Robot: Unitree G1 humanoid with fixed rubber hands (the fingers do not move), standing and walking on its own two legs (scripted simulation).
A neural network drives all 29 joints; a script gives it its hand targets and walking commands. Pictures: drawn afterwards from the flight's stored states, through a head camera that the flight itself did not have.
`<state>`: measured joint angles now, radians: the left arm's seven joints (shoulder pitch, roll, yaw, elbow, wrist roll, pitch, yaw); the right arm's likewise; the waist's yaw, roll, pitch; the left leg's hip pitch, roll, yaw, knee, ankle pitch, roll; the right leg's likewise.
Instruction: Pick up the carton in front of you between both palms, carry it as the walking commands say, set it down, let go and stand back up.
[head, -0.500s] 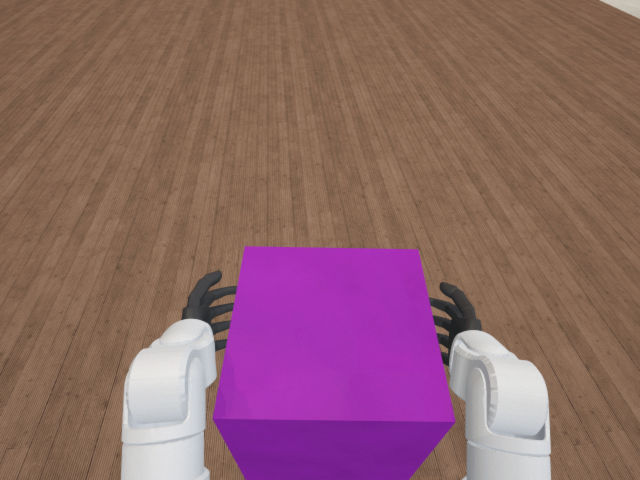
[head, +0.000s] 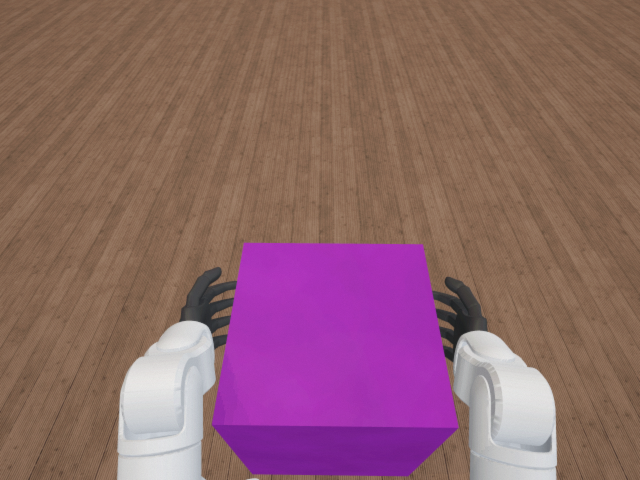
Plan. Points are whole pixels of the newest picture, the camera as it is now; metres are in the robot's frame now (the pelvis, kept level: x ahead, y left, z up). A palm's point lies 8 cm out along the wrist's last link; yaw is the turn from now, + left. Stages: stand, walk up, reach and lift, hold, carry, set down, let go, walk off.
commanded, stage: carry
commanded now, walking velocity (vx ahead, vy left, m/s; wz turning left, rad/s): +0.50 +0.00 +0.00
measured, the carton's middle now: (331, 367) +0.26 +0.00 +0.01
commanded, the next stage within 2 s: none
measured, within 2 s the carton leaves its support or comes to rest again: neither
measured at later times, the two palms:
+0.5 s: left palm (244, 154) +0.60 +0.16 +0.09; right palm (422, 162) +0.59 -0.14 +0.09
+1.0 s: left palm (271, 96) +0.84 +0.14 +0.08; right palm (412, 99) +0.83 -0.16 +0.08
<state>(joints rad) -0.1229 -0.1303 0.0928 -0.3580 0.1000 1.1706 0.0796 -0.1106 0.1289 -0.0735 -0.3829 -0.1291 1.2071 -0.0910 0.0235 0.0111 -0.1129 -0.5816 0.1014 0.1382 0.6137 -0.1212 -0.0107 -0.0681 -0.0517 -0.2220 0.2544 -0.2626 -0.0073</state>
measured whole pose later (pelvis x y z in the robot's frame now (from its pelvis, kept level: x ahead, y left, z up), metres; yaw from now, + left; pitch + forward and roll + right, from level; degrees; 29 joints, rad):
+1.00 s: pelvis +0.58 +0.00 -0.01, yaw -1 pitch +2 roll +0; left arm -0.11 -0.13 0.09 -0.36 0.11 1.16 0.08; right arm -0.10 0.13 -0.07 -0.36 -0.12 1.19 -0.09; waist 0.01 -0.01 -0.09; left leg -0.30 0.07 0.17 0.47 -0.20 0.01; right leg -0.20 -0.05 -0.22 0.46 -0.30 -0.02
